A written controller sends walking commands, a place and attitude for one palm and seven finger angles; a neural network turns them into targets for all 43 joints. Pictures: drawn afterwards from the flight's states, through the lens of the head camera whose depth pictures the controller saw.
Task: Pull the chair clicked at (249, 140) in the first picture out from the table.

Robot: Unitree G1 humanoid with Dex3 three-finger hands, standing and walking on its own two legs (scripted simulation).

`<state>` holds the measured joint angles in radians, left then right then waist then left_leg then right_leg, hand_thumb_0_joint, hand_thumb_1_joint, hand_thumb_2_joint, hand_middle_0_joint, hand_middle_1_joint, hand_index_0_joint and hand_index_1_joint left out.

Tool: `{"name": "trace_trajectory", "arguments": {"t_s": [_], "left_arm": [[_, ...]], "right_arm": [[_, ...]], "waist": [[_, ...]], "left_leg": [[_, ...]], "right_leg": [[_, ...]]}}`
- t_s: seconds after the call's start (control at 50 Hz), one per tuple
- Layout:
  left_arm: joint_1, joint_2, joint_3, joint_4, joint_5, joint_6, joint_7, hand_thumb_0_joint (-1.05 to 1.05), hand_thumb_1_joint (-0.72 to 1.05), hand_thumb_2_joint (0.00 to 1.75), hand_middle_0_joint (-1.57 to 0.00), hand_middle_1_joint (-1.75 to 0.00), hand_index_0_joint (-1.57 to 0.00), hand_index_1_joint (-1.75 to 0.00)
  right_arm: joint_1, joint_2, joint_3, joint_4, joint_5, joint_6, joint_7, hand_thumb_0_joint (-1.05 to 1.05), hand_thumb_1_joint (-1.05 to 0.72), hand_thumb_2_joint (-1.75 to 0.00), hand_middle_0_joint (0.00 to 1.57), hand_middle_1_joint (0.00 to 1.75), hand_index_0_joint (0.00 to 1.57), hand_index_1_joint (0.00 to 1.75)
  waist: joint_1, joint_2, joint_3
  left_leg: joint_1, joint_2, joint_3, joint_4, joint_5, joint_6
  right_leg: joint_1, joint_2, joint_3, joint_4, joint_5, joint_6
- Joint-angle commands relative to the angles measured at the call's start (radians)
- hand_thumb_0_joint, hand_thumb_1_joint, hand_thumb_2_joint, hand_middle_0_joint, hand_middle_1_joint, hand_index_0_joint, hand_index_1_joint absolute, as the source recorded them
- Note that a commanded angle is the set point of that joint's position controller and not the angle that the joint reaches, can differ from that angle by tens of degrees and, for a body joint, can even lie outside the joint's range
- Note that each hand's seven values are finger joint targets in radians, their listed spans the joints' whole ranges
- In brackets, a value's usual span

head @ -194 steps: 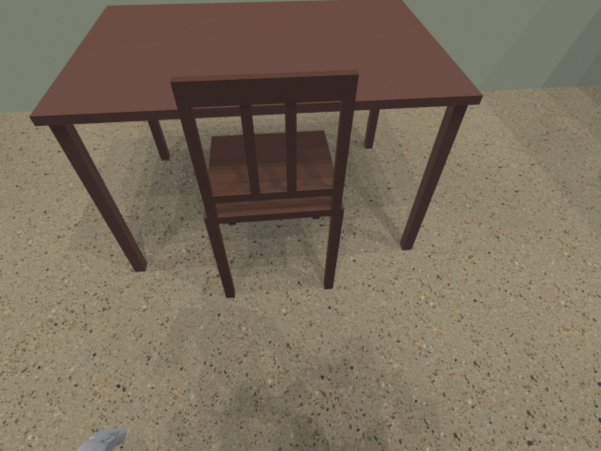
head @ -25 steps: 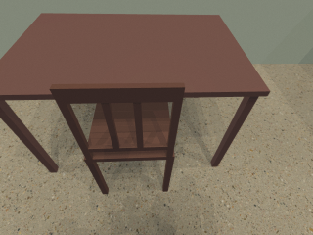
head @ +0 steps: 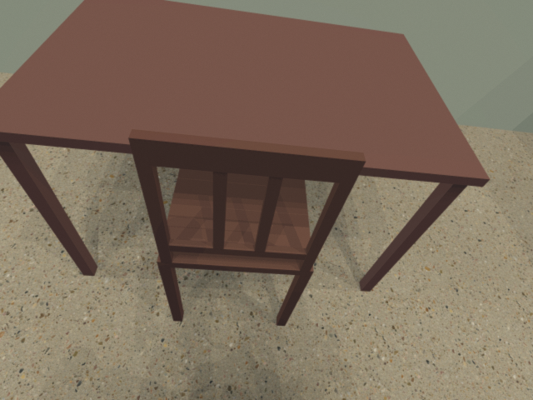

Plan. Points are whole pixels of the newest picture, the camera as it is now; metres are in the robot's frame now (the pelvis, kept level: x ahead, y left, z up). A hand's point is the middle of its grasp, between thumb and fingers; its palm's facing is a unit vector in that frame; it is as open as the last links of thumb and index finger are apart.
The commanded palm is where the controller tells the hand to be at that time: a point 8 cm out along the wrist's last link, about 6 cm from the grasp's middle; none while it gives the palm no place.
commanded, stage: come to a stop and stand still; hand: left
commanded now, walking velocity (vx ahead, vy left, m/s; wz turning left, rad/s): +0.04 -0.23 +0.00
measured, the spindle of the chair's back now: (219, 212) +0.48 +0.13 -0.09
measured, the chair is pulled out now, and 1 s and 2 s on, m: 0.00 0.00 0.00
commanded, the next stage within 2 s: look again from close up in 1.44 s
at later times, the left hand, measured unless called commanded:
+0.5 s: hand out of the picture -0.10 +0.22 -0.17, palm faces +0.04 -0.99 -0.17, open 7.4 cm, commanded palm none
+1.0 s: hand out of the picture -0.14 +0.19 -0.18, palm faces +0.06 -0.99 -0.13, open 7.3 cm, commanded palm none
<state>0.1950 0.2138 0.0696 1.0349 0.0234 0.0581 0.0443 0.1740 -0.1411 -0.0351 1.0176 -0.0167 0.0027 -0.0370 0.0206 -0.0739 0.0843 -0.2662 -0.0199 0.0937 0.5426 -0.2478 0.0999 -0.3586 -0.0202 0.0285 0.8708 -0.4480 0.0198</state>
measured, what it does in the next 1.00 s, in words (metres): walks backwards: right foot, then left foot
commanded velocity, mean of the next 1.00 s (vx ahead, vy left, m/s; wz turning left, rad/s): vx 0.08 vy -0.05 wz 0.00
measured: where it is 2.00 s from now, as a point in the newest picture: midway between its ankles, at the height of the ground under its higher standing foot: outside the picture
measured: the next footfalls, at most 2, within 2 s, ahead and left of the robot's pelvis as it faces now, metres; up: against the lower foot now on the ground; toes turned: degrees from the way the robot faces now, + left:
right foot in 0.62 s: -0.08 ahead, -0.06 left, +0.00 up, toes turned -6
left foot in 0.94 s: -0.11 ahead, +0.17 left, +0.00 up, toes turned -1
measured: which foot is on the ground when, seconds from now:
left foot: down 0.00-0.62, up 0.64-0.92, down 0.94-1.00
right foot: up 0.00-0.60, down 0.62-1.00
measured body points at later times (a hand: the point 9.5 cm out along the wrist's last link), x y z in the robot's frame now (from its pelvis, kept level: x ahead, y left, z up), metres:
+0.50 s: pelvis -0.06 +0.03 +0.02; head -0.07 +0.07 +0.47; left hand -0.10 +0.27 -0.16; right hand -0.09 -0.21 -0.12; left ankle +0.03 +0.06 -0.73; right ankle -0.12 -0.12 -0.69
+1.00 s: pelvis -0.11 +0.04 +0.01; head -0.11 +0.05 +0.46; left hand -0.14 +0.24 -0.16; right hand -0.16 -0.16 -0.15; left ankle -0.15 +0.17 -0.74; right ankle -0.12 -0.06 -0.73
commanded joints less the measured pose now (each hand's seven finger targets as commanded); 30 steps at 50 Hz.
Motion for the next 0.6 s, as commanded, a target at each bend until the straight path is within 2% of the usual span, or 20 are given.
{"name": "trace_trajectory", "arguments": {"t_s": [0.0,0.02,0.08,0.1,0.12,0.18,0.26,0.28,0.3,0.36,0.4,0.44,0.48,0.5,0.52,0.54,0.56,0.58], "left_arm": [[0.129,0.054,0.002,0.018,-0.001,-0.01,-0.011,0.0,0.9,0.9,-0.2,-0.3,-0.2,-0.3],[0.136,0.056,0.004,0.02,-0.002,-0.008,-0.011,0.0,0.9,0.9,-0.2,-0.3,-0.2,-0.3],[0.159,0.075,0.014,0.022,0.005,0.007,-0.012,0.0,0.9,0.9,-0.2,-0.3,-0.2,-0.3],[0.158,0.08,0.016,0.019,0.007,0.008,-0.014,0.0,0.9,0.9,-0.2,-0.3,-0.2,-0.3],[0.167,0.077,0.018,0.017,0.007,0.012,-0.015,0.0,0.9,0.9,-0.2,-0.3,-0.2,-0.3],[0.202,0.072,0.022,0.023,0.01,0.022,-0.017,0.0,0.9,0.9,-0.2,-0.3,-0.2,-0.3],[0.267,0.067,0.025,0.035,0.008,0.027,-0.02,0.0,0.9,0.9,-0.2,-0.3,-0.2,-0.3],[0.28,0.066,0.024,0.038,0.007,0.028,-0.02,0.0,0.9,0.9,-0.2,-0.3,-0.2,-0.3],[0.276,0.066,0.024,0.037,0.006,0.029,-0.022,0.0,0.9,0.9,-0.2,-0.3,-0.2,-0.3],[0.307,0.051,0.019,0.041,0.003,0.032,-0.024,0.0,0.9,0.9,-0.2,-0.3,-0.2,-0.3],[0.305,0.036,0.012,0.044,0.0,0.029,-0.024,0.0,0.9,0.9,-0.2,-0.3,-0.2,-0.3],[0.351,0.012,0.007,0.058,-0.004,0.026,-0.022,0.0,0.9,0.9,-0.2,-0.3,-0.2,-0.3],[0.421,0.0,0.006,0.082,-0.008,0.022,-0.018,0.0,0.9,0.9,-0.2,-0.3,-0.2,-0.3],[0.453,-0.002,0.004,0.095,-0.012,0.02,-0.016,0.0,0.9,0.9,-0.2,-0.3,-0.2,-0.3],[0.503,-0.013,0.004,0.117,-0.012,0.017,-0.015,0.0,0.9,0.9,-0.2,-0.3,-0.2,-0.3],[0.563,-0.021,0.005,0.14,-0.009,0.011,-0.011,0.0,0.9,0.9,-0.2,-0.3,-0.2,-0.3],[0.559,-0.007,0.004,0.146,0.001,0.005,-0.003,0.0,0.9,0.9,-0.2,-0.3,-0.2,-0.3],[0.491,0.03,0.004,0.122,0.013,-0.003,0.007,0.0,0.9,0.9,-0.2,-0.3,-0.2,-0.3]], "right_arm": [[0.024,-0.134,-0.008,-0.033,0.001,-0.021,-0.026,0.0,-0.9,-0.9,0.2,0.3,0.2,0.3],[0.048,-0.144,-0.01,-0.024,0.001,-0.021,-0.029,0.0,-0.9,-0.9,0.2,0.3,0.2,0.3],[0.108,-0.153,-0.022,0.0,0.004,-0.015,-0.035,0.0,-0.9,-0.9,0.2,0.3,0.2,0.3],[0.117,-0.15,-0.024,0.005,0.005,-0.015,-0.037,0.0,-0.9,-0.9,0.2,0.3,0.2,0.3],[0.129,-0.159,-0.028,0.006,0.003,-0.014,-0.037,0.0,-0.9,-0.9,0.2,0.3,0.2,0.3],[0.154,-0.162,-0.036,0.017,0.003,-0.012,-0.037,0.0,-0.9,-0.9,0.2,0.3,0.2,0.3],[0.158,-0.16,-0.044,0.023,0.003,-0.012,-0.034,0.0,-0.9,-0.9,0.2,0.3,0.2,0.3],[0.159,-0.161,-0.046,0.025,0.002,-0.01,-0.033,0.0,-0.9,-0.9,0.2,0.3,0.2,0.3],[0.159,-0.155,-0.047,0.026,0.001,-0.009,-0.032,0.0,-0.9,-0.9,0.2,0.3,0.2,0.3],[0.159,-0.164,-0.055,0.036,-0.004,-0.001,-0.025,0.0,-0.9,-0.9,0.2,0.3,0.2,0.3],[0.164,-0.159,-0.056,0.047,-0.006,0.003,-0.022,0.0,-0.9,-0.9,0.2,0.3,0.2,0.3],[0.164,-0.167,-0.057,0.055,-0.011,0.008,-0.018,0.0,-0.9,-0.9,0.2,0.3,0.2,0.3],[0.151,-0.164,-0.059,0.059,-0.013,0.013,-0.016,0.0,-0.9,-0.9,0.2,0.3,0.2,0.3],[0.135,-0.156,-0.056,0.065,-0.012,0.015,-0.014,0.0,-0.9,-0.9,0.2,0.3,0.2,0.3],[0.132,-0.154,-0.056,0.066,-0.013,0.02,-0.012,0.0,-0.9,-0.9,0.2,0.3,0.2,0.3],[0.118,-0.146,-0.057,0.066,-0.009,0.026,-0.009,0.0,-0.9,-0.9,0.2,0.3,0.2,0.3],[0.136,-0.104,-0.051,0.074,0.002,0.029,-0.006,0.0,-0.9,-0.9,0.2,0.3,0.2,0.3],[0.183,-0.03,-0.04,0.081,0.018,0.036,-0.009,0.0,-0.9,-0.9,0.2,0.3,0.2,0.3]], "waist": [[0.0,0.151,-0.063],[-0.007,0.152,-0.085],[-0.031,0.165,-0.085],[-0.034,0.14,-0.072],[-0.037,0.152,-0.078],[-0.042,0.157,-0.075],[-0.031,0.209,-0.094],[-0.029,0.225,-0.097],[-0.032,0.223,-0.075],[-0.024,0.222,-0.073],[-0.026,0.227,-0.028],[-0.015,0.238,-0.037],[0.007,0.243,-0.035],[0.023,0.246,-0.008],[0.041,0.22,-0.013],[0.063,0.165,-0.016],[0.054,0.037,0.026],[0.016,-0.198,0.033]], "left_leg": [[0.073,0.27,-0.265,-0.323,0.21,0.011],[0.105,0.276,-0.27,-0.332,0.189,0.006],[0.164,0.298,-0.306,-0.38,0.022,-0.03],[0.173,0.306,-0.314,-0.383,0.018,-0.028],[0.18,0.313,-0.322,-0.394,-0.017,-0.033],[0.182,0.296,-0.319,-0.423,-0.104,-0.077],[0.162,0.262,-0.285,-0.461,-0.191,-0.136],[0.158,0.259,-0.277,-0.468,-0.208,-0.139],[0.127,0.252,-0.273,-0.481,-0.228,-0.14],[0.093,0.245,-0.256,-0.513,-0.299,-0.136],[0.03,0.239,-0.255,-0.538,-0.334,-0.122],[0.002,0.233,-0.244,-0.564,-0.351,-0.119],[-0.041,0.216,-0.226,-0.594,-0.325,-0.144],[-0.093,0.203,-0.203,-0.6,-0.314,-0.149],[-0.137,0.179,-0.169,-0.588,-0.312,-0.171],[-0.166,0.141,-0.117,-0.533,-0.317,-0.194],[-0.206,0.065,-0.052,-0.407,-0.301,-0.216],[-0.19,-0.039,0.027,-0.061,-0.26,-0.201]], "right_leg": [[-0.043,0.004,0.063,0.135,0.08,0.017],[-0.049,0.009,0.07,0.137,0.083,0.023],[-0.097,0.014,0.087,0.163,0.1,0.03],[-0.11,0.011,0.089,0.157,0.103,0.03],[-0.11,0.012,0.091,0.157,0.099,0.03],[-0.106,0.017,0.087,0.15,0.125,0.029],[-0.065,0.031,0.058,0.121,0.133,0.018],[-0.054,0.033,0.045,0.101,0.124,0.014],[-0.033,0.035,0.03,0.083,0.113,0.007],[0.018,0.042,-0.024,-0.008,0.06,-0.007],[0.07,0.044,-0.059,-0.089,0.02,-0.021],[0.142,0.058,-0.099,-0.17,-0.012,-0.035],[0.24,0.075,-0.126,-0.271,-0.023,-0.053],[0.304,0.081,-0.139,-0.33,-0.012,-0.064],[0.389,0.094,-0.158,-0.417,0.026,-0.071],[0.469,0.094,-0.176,-0.544,0.092,-0.075],[0.471,0.051,-0.14,-0.669,0.098,-0.076],[0.311,-0.16,0.123,-0.819,-0.146,-0.132]]}}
